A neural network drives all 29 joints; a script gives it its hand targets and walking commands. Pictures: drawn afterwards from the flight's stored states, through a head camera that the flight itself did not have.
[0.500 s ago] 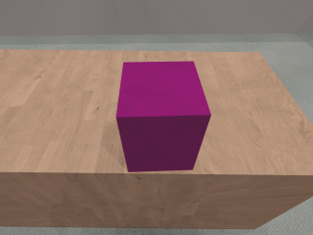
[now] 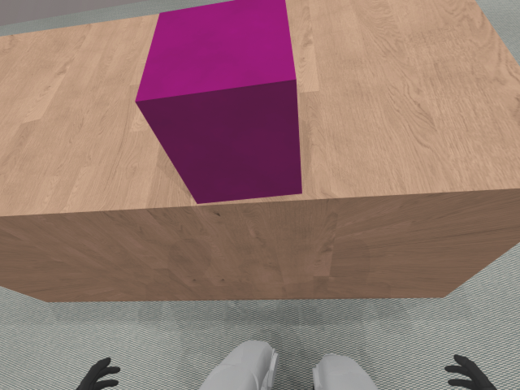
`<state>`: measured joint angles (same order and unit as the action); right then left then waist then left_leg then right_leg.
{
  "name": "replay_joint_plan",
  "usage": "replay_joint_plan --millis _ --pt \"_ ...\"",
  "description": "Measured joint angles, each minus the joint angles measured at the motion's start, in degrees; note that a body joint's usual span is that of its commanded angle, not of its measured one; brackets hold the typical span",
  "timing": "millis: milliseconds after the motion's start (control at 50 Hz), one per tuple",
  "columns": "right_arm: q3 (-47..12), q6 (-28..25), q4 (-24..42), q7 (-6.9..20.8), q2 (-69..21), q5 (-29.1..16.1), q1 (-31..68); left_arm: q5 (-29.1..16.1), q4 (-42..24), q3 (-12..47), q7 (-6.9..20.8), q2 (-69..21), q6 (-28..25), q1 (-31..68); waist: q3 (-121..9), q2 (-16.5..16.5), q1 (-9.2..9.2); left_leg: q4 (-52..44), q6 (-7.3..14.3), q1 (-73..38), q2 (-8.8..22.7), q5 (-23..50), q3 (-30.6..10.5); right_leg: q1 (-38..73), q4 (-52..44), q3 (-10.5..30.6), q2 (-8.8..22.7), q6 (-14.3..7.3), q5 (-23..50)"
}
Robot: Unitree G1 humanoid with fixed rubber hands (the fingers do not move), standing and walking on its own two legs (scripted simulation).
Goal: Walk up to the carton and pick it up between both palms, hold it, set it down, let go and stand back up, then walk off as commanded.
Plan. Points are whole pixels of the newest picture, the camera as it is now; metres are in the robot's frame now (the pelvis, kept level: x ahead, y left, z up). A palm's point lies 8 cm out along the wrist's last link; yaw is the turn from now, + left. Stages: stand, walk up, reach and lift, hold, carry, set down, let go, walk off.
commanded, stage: walk off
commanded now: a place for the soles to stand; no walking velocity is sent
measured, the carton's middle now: (235, 109) +0.53 +0.04 +0.09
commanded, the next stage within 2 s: none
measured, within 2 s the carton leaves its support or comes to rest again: neither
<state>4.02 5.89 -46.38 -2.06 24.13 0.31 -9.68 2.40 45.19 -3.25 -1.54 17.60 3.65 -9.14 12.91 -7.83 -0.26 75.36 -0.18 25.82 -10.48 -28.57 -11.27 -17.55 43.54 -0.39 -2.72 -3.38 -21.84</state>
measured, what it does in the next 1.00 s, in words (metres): walks backwards: left foot, then right foot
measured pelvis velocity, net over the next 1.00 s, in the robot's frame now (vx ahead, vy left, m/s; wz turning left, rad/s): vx -0.24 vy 0.06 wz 0.06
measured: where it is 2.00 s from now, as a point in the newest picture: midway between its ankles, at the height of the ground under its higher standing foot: outside the picture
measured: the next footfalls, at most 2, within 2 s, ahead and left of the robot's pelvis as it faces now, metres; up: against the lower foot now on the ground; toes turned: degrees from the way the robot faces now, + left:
left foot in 0.30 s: -0.09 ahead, +0.13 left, +0.00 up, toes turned -6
right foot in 0.70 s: -0.21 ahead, -0.11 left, +0.00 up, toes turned +4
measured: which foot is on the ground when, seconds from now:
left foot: up 0.00-0.28, down 0.30-0.74, up 0.76-0.98, down 1.00-1.00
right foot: down 0.00-0.32, up 0.34-0.68, down 0.70-1.00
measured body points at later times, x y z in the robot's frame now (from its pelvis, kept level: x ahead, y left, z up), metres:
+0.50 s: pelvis -0.15 +0.04 +0.00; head -0.11 +0.09 +0.44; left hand -0.05 +0.37 -0.14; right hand -0.09 -0.27 -0.09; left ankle -0.13 +0.14 -0.71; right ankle -0.15 -0.11 -0.62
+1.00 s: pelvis -0.24 +0.06 +0.01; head -0.27 +0.03 +0.45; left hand -0.19 +0.39 -0.07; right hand -0.20 -0.26 -0.14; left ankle -0.23 +0.17 -0.72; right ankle -0.25 -0.11 -0.71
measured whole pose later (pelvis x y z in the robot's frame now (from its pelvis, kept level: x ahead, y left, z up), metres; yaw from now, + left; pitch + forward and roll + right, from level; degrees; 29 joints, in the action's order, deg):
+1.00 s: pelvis -0.24 +0.06 +0.01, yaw +4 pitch -6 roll -2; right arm 5.0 0.2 -54.6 1.8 24.0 1.9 -19.9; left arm 2.6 50.6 -3.8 0.5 21.2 -1.1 -16.1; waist 0.9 -6.6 -1.2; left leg 39.3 0.5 14.1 -0.7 -21.9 -3.5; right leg -9.2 37.1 1.4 2.6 1.5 -22.9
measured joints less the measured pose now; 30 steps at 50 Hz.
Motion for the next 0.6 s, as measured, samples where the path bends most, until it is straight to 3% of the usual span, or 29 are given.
replay_joint_plan --millis 100,180,300,340,360,400,480,540,600 --pt "-0.39 -0.26 0.88 0.19 -0.62 0.78 -1.66 -0.73 -2.80 0.09 -0.93 0.71 -1.20 2.45 -0.39 2.46 -0.52 -5.25 -1.22 -4.96 1.76 -0.54 0.54 -2.62 -1.11 -0.72 0.68 0.03 2.85" --pt "-0.18 -1.03 1.63 0.47 -0.12 0.57 -1.48 -1.08 -3.88 0.47 -0.95 1.12 -1.69 5.18 0.74 3.75 -0.78 -12.12 -0.92 -6.78 3.53 -2.72 0.45 -5.30 -0.94 -1.83 1.08 0.29 5.21" --pt "0.04 -2.41 2.71 1.54 -0.23 0.40 -1.81 -0.71 -4.56 0.54 -0.23 2.91 -0.81 6.73 2.18 6.93 -1.24 -25.76 2.16 -9.89 6.16 -2.52 3.00 -9.62 1.07 -3.05 2.62 2.03 8.40" --pt "-0.20 -2.82 2.16 2.04 -1.88 0.60 -1.85 -0.81 -3.27 -0.03 -0.11 4.51 0.14 6.67 3.62 11.63 0.31 -26.89 2.68 -10.85 3.99 1.02 6.13 -10.29 3.38 0.46 4.04 2.33 7.13" --pt "-0.51 -2.86 2.34 2.21 -2.34 0.90 -2.46 -0.92 -2.44 -0.47 -0.30 4.72 0.60 5.79 3.19 12.50 0.91 -26.90 2.84 -10.82 4.06 1.62 7.27 -11.36 6.87 3.14 2.44 2.63 1.07" --pt "-0.95 -2.91 2.83 2.06 -2.94 1.03 -3.93 -1.04 -0.62 -0.83 -0.79 4.97 1.38 3.62 1.72 12.07 0.02 -26.53 3.01 -10.25 5.32 2.16 7.15 -12.78 17.47 7.43 -2.46 2.78 -8.34" --pt "-1.11 -2.85 2.68 1.07 -4.64 1.03 -5.97 -1.94 1.12 -1.31 -0.85 6.67 1.96 -0.07 -0.89 11.90 -0.82 -29.25 2.59 -9.09 6.76 5.49 6.31 -11.12 30.27 11.32 -6.76 3.11 -7.17" --pt "-1.15 -3.11 3.23 0.90 -5.71 1.15 -5.16 -2.24 1.34 -1.64 -1.04 8.01 1.02 -3.59 -2.32 12.44 -0.15 -31.27 2.48 -7.74 7.70 7.95 8.05 -7.99 30.31 12.42 -5.96 3.73 -5.51" --pt "-1.07 -3.86 3.97 1.32 -6.37 1.83 -3.93 -2.62 3.33 -1.34 -0.79 8.61 -0.16 -5.40 -3.07 12.34 -0.13 -32.80 2.29 -6.86 7.96 10.18 9.44 -2.22 20.31 11.90 -2.66 4.27 -6.66"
